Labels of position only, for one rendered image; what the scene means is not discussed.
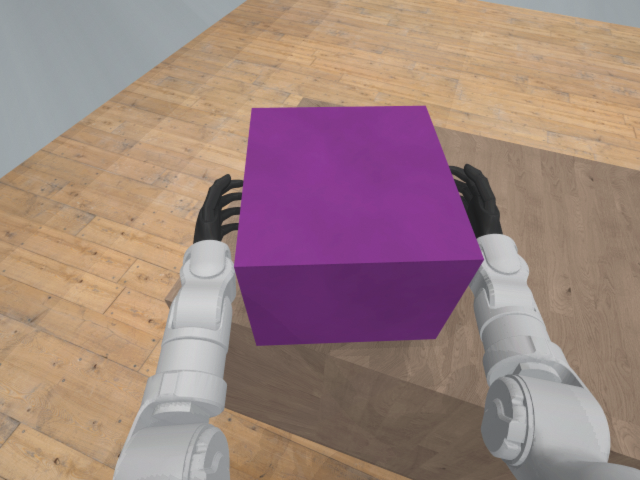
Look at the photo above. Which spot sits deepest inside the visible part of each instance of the carton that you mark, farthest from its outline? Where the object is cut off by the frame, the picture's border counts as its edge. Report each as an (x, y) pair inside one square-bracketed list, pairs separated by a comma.
[(351, 227)]

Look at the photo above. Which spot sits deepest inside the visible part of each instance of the robot left upper arm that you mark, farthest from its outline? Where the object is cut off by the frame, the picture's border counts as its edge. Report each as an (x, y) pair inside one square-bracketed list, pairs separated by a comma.
[(177, 452)]

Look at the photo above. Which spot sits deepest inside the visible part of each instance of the robot right hand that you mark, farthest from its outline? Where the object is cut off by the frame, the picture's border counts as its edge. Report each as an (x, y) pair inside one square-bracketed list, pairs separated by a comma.
[(478, 200)]

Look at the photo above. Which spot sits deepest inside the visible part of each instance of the robot right upper arm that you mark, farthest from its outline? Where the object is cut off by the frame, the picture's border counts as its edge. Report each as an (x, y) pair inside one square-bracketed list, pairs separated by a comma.
[(545, 430)]

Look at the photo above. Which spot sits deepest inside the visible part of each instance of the pedestal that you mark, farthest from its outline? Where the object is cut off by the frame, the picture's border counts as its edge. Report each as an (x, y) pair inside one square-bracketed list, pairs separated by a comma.
[(415, 407)]

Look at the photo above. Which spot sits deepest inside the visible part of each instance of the left robot forearm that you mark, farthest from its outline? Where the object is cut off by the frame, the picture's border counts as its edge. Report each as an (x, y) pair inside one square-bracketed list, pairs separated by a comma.
[(188, 386)]

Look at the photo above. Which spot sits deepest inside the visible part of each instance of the right robot forearm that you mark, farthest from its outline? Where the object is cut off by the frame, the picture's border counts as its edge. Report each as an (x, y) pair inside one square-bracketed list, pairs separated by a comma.
[(510, 325)]

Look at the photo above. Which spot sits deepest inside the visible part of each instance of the robot left hand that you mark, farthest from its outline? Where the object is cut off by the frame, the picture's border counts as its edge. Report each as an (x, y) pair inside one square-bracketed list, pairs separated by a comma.
[(211, 216)]

